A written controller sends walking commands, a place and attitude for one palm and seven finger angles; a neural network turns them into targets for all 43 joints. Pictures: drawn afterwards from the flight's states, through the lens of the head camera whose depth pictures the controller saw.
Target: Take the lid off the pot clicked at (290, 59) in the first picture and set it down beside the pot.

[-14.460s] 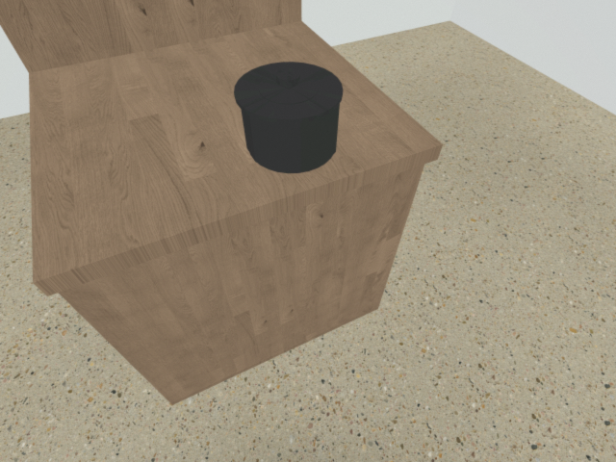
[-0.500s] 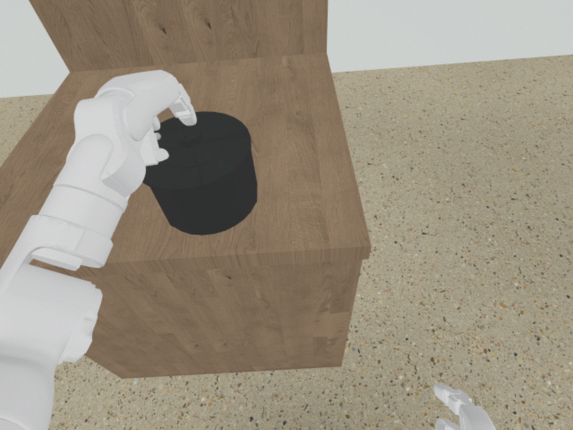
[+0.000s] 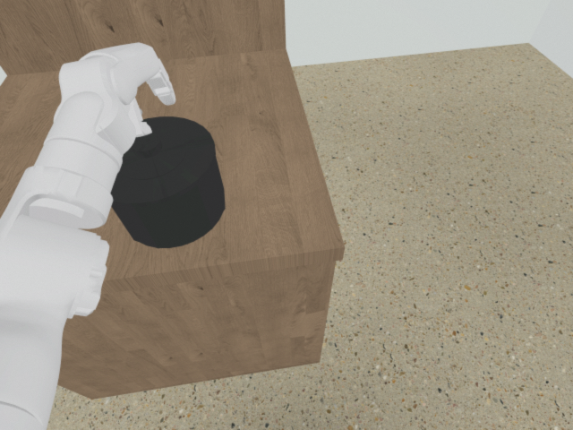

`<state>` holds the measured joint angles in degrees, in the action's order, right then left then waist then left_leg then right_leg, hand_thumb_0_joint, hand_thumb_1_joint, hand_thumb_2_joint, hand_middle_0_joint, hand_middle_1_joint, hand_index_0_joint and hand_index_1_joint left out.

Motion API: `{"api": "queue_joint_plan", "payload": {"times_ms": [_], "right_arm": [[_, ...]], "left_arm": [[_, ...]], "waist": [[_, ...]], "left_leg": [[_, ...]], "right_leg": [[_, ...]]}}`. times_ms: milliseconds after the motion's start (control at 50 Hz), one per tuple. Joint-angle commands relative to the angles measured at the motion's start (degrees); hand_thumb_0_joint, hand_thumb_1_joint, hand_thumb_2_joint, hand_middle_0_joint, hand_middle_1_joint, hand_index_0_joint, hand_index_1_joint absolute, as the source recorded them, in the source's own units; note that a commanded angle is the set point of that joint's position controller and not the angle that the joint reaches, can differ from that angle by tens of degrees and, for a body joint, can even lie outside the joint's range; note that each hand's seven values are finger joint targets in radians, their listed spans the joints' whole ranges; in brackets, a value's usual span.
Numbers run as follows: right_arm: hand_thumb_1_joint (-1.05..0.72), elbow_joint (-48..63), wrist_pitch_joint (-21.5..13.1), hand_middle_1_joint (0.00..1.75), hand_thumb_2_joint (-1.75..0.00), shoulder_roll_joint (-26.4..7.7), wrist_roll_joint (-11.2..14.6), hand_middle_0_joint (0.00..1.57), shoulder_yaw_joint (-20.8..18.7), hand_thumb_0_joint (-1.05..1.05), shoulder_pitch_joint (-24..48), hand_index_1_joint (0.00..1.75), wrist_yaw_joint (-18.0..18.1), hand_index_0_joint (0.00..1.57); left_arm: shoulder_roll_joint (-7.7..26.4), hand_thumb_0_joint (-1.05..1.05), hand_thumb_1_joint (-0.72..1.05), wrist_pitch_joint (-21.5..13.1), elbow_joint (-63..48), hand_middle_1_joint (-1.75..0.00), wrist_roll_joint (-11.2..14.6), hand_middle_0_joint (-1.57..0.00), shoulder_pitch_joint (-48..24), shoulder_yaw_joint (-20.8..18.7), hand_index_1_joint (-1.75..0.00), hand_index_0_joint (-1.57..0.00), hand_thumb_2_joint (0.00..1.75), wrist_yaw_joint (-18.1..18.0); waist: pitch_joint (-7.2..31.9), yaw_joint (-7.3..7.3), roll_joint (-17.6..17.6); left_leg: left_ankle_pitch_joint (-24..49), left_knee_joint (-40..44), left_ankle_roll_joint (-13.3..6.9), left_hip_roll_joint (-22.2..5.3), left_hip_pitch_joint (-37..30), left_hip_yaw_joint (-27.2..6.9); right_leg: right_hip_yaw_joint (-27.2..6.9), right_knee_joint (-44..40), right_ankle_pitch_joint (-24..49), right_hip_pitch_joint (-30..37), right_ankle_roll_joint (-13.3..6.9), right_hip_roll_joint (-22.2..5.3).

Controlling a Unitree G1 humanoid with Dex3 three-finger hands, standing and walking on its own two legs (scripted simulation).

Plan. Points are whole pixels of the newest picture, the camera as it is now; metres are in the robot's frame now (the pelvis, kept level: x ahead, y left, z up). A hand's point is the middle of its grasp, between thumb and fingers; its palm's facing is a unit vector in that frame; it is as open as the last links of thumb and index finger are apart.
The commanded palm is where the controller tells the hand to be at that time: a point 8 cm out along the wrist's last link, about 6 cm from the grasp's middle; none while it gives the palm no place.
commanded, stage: move the open hand above the knob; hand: left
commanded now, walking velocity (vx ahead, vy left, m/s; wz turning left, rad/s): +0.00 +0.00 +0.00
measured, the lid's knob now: (146, 145) +0.50 +0.19 +0.14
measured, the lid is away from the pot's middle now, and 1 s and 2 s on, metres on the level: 0.00 0.00 0.00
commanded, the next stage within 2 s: lower the open fingers around the knob in 0.54 s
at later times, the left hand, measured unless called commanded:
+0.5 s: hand (128, 117) +0.47 +0.18 +0.21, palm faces -0.27 -0.09 -0.96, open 9.8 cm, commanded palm +0.45 +0.19 +0.27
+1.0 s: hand (148, 128) +0.47 +0.16 +0.19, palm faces -0.38 -0.15 -0.91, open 9.8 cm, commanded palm +0.46 +0.18 +0.24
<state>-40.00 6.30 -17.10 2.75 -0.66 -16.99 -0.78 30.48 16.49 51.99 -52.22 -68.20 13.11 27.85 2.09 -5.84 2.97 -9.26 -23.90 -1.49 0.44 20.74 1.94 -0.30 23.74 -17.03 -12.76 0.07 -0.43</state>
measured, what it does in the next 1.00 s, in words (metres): stands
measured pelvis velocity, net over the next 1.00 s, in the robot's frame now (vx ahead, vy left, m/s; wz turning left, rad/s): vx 0.00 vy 0.00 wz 0.01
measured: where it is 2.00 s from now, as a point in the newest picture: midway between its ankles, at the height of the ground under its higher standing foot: outside the picture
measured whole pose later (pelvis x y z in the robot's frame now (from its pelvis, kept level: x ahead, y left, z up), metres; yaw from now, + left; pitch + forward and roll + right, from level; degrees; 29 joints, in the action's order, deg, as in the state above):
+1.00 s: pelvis +0.00 +0.00 +0.00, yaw +0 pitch +6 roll +0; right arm -40.4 6.6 -16.3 2.3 0.2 -15.8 0.0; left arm 27.0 19.7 58.8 -51.2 -70.3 15.3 30.3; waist 3.0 -5.8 3.0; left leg -9.3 -24.6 -1.3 0.5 20.9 1.4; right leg 0.1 25.4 -17.8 -13.2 -0.2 -0.4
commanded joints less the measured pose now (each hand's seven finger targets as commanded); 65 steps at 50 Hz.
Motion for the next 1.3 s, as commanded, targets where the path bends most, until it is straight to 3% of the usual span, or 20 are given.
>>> {"api": "queue_joint_plan", "payload": {"times_ms": [0, 80, 120, 140, 200, 280, 320, 360, 440, 500, 560, 600, 760, 800, 840, 920, 960, 1020, 1060, 1280], "right_arm": [[-0.9, 7.1, -2.2, 0.3, -0.9, -8.0, 0.0, 0.2, -2.6, 0.0, 1.0, 0.3, 0.3, 0.2], [-0.9, 6.8, -2.0, 0.3, -0.9, -8.2, 0.3, 0.2, -2.7, 0.0, 0.8, 0.3, 0.3, 0.2], [-0.9, 7.6, -2.5, 0.3, -0.9, -8.1, 0.2, 0.2, -3.1, 0.0, 1.6, 0.3, 0.3, 0.2], [-0.9, 7.8, -2.8, 0.3, -0.9, -8.1, 0.1, 0.2, -3.1, 0.0, 1.0, 0.3, 0.1, 0.2], [-0.9, 6.8, -2.1, 0.3, -0.9, -8.2, 0.5, 0.2, -2.7, 0.0, 1.3, 0.3, 0.3, 0.2], [-0.9, 7.3, -2.5, 0.3, -0.9, -7.8, 0.3, 0.2, -2.7, 0.0, 2.1, 0.3, 0.6, 0.2], [-0.9, 6.7, -2.5, 0.3, -0.9, -7.7, 0.3, 0.2, -2.8, 0.0, 1.7, 0.3, 0.6, 0.2], [-0.9, 6.4, -1.9, 0.3, -0.9, -7.8, 0.4, 0.2, -2.4, 0.0, 2.0, 0.3, 0.6, 0.2], [-0.9, 7.2, -2.0, 0.3, -0.9, -7.5, 0.2, 0.2, -2.5, 0.0, 2.6, 0.3, 0.3, 0.2], [-0.9, 6.6, -1.3, 0.3, -0.9, -7.4, 0.5, 0.2, -2.1, 0.0, 3.3, 0.3, 0.3, 0.2], [-0.9, 7.4, -1.5, 0.3, -0.9, -7.3, 0.2, 0.2, -2.0, 0.0, 4.2, 0.3, 0.2, 0.2], [-0.9, 7.0, -1.2, 0.3, -0.9, -7.0, 0.5, 0.2, -1.9, 0.0, 4.5, 0.3, 0.2, 0.2], [-0.9, 5.4, -2.4, 0.3, -0.9, -7.1, -0.4, 0.2, -1.7, 0.0, 3.7, 0.3, 0.7, 0.2], [-0.9, 4.9, -1.9, 0.3, -0.9, -7.6, -0.3, 0.2, -1.5, 0.0, 2.8, 0.3, 1.1, 0.2], [-0.9, 5.7, -2.0, 0.3, -0.9, -7.7, -0.8, 0.2, -1.6, 0.0, 2.9, 0.3, 1.3, 0.2], [-0.9, 5.2, -1.6, 0.3, -0.9, -7.7, -0.6, 0.2, -1.9, 0.0, 1.9, 0.3, 1.4, 0.2], [-0.9, 5.4, -1.8, 0.3, -0.9, -7.8, -0.8, 0.2, -2.1, 0.0, 1.4, 0.3, 1.5, 0.2], [-0.9, 5.1, -1.6, 0.3, -0.9, -7.9, -0.4, 0.2, -2.3, 0.0, 0.7, 0.3, 1.3, 0.2], [-0.9, 5.8, -1.9, 0.3, -0.9, -8.1, -0.8, 0.2, -2.6, 0.0, 0.5, 0.3, 1.2, 0.2], [-0.9, 6.4, -2.0, 0.3, -0.9, -7.9, -0.2, 0.2, -2.8, 0.0, 1.0, 0.3, 0.9, 0.2]], "left_arm": [[15.6, 0.0, -0.31, -0.6, -11.1, -0.08, -1.3, -0.86, -27.8, -6.0, -0.08, -0.86, 1.53, -2.1], [15.9, 0.0, -0.31, 0.2, -10.9, -0.08, -1.3, -0.86, -27.0, -5.9, -0.08, -0.86, 1.53, -1.8], [14.7, 0.0, -0.31, -0.3, -17.5, -0.08, -0.4, -0.86, -30.2, -4.8, -0.08, -0.86, 1.53, -1.5], [17.9, 0.0, -0.31, -0.4, -19.3, -0.08, -0.9, -0.86, -30.0, -7.5, -0.08, -0.86, 1.53, -1.9], [14.2, 0.0, -0.31, 0.8, -10.5, -0.08, -0.5, -0.86, -24.4, -4.7, -0.08, -0.86, 1.53, -1.1], [15.6, 0.0, -0.31, -0.2, -17.0, -0.08, -0.8, -0.86, -31.2, -5.1, -0.08, -0.86, 1.53, -1.4], [12.0, 0.0, -0.31, 0.1, -13.8, -0.08, -0.3, -0.86, -28.9, -2.9, -0.08, -0.86, 1.53, -1.1], [13.6, 0.0, -0.31, 0.4, -11.3, -0.08, -0.4, -0.86, -28.4, -4.2, -0.08, -0.86, 1.53, -1.2], [13.7, 0.0, -0.31, -0.2, -17.5, -0.08, -0.8, -0.86, -32.1, -4.1, -0.08, -0.86, 1.53, -1.6], [10.0, 0.0, -0.31, 1.0, -11.3, -0.08, -0.4, -0.86, -27.2, -1.8, -0.08, -0.86, 1.53, -1.2], [13.0, 0.0, -0.31, 0.7, -16.1, -0.08, -0.6, -0.86, -30.0, -4.2, -0.08, -0.86, 1.53, -1.6], [9.1, 0.0, -0.31, 1.4, -13.5, -0.08, -0.3, -0.86, -28.6, -1.2, -0.08, -0.86, 1.53, -1.4], [7.1, 0.0, -0.31, 5.2, -6.2, -0.08, 0.1, -0.86, -33.8, 0.1, -0.08, -0.86, 1.53, 0.6], [8.1, 0.0, -0.31, 5.1, -0.9, -0.08, 0.3, -0.86, -31.0, -0.6, -0.08, -0.86, 1.53, 1.0], [11.8, 0.0, -0.31, 3.8, -4.2, -0.08, -0.1, -0.86, -32.7, -3.1, -0.08, -0.86, 1.53, 0.8], [8.3, 0.0, -0.31, 3.1, -2.2, -0.08, 0.0, -0.86, -33.5, 0.0, -0.08, -0.86, 1.53, 0.8], [12.6, 0.0, -0.31, 2.5, -3.2, -0.08, -0.5, -0.86, -34.6, -3.2, -0.08, -0.86, 1.53, 0.5], [6.4, 0.0, -0.31, 2.5, 0.0, -0.08, 0.4, -0.86, -30.5, 1.2, -0.08, -0.86, 1.53, 0.8], [12.3, 0.0, -0.31, 1.5, -5.0, -0.08, -0.3, -0.86, -31.7, -3.7, -0.08, -0.86, 1.53, 0.0], [9.9, 0.0, -0.31, 1.6, -7.5, -0.08, 1.0, -0.86, -24.4, -2.5, -0.08, -0.86, 1.53, -0.7]], "waist": [[24.7, 1.69, -3.2], [21.8, 1.2, -3.9], [25.8, 1.09, -0.5], [27.2, 1.57, 0.3], [19.6, 0.78, -4.9], [24.5, 0.73, -1.5], [21.9, 0.28, -2.3], [20.8, 0.65, -4.1], [25.8, 0.93, -0.9], [20.4, 0.78, -4.0], [24.1, 1.53, -1.8], [21.0, 0.99, -4.0], [21.4, 0.48, -4.6], [19.0, 0.54, -8.3], [22.7, 1.25, -6.3], [20.7, 0.19, -5.4], [22.3, 0.42, -5.4], [19.5, -0.06, -3.7], [24.4, 0.68, -2.9], [22.6, 0.87, -3.1]], "left_leg": [[21.0, -2.4, -3.3, 3.0, -18.5, -0.4], [20.3, -2.1, -3.3, 2.8, -17.7, -0.1], [23.7, -2.4, -3.4, 2.7, -21.3, -0.5], [25.1, -2.9, -3.5, 2.6, -22.7, -1.2], [18.5, -2.1, -3.3, 2.8, -17.8, -0.2], [19.5, -2.5, -3.4, 3.0, -21.1, -1.0], [20.0, -2.6, -3.3, 3.0, -20.5, -0.9], [17.2, -2.0, -3.1, 3.0, -18.8, -0.8], [21.6, -2.8, -3.0, 2.8, -22.5, -1.4], [17.8, -2.0, -2.8, 2.9, -19.2, -1.0], [20.4, -2.4, -2.9, 3.0, -21.1, -1.4], [18.0, -1.9, -2.9, 3.0, -19.6, -1.2], [14.4, -1.6, -3.1, 3.9, -19.6, -2.0], [11.2, -0.8, -3.0, 3.8, -16.1, -1.4], [13.4, -1.4, -3.2, 3.9, -17.2, -1.2], [12.5, -1.3, -3.1, 3.8, -16.4, -0.8], [12.7, -2.0, -3.4, 3.7, -16.9, -0.9], [13.7, -2.0, -3.0, 3.5, -16.2, -0.7], [16.0, -3.1, -3.4, 3.4, -18.8, -1.0], [19.7, -4.0, -3.5, 3.1, -19.0, -1.1]], "right_leg": [[0.3, -0.8, 26.7, 2.0, -1.3, 3.8], [0.7, -1.2, 25.7, 0.8, -1.1, 4.0], [0.5, -1.2, 26.5, 0.8, -1.4, 4.0], [0.1, -1.2, 26.5, 0.8, -1.3, 4.3], [0.9, -1.6, 23.7, -1.1, -1.0, 4.2], [0.5, -1.4, 23.4, -0.8, -1.4, 4.3], [1.0, -1.8, 23.3, -2.3, -1.6, 4.3], [1.0, -1.6, 22.0, -1.8, -1.4, 4.2], [0.7, -1.0, 23.9, -1.3, -1.6, 4.2], [1.2, -1.2, 21.5, -2.6, -1.6, 4.1], [0.7, -0.9, 23.5, -0.7, -1.8, 4.0], [1.0, -1.2, 21.7, -2.1, -1.6, 4.0], [1.1, -1.5, 20.9, -3.1, -1.7, 4.3], [1.2, -1.5, 19.9, -2.3, -1.2, 4.0], [0.6, -0.9, 22.9, 0.0, -1.3, 3.7], [1.0, -1.0, 21.7, -1.8, -1.5, 3.9], [0.3, -0.9, 22.8, -1.0, -1.3, 3.9], [1.3, -0.7, 22.2, -3.2, -1.6, 4.1], [0.4, -0.1, 24.0, -1.4, -1.5, 4.1], [0.9, 0.5, 25.5, -2.6, -1.3, 4.4]]}}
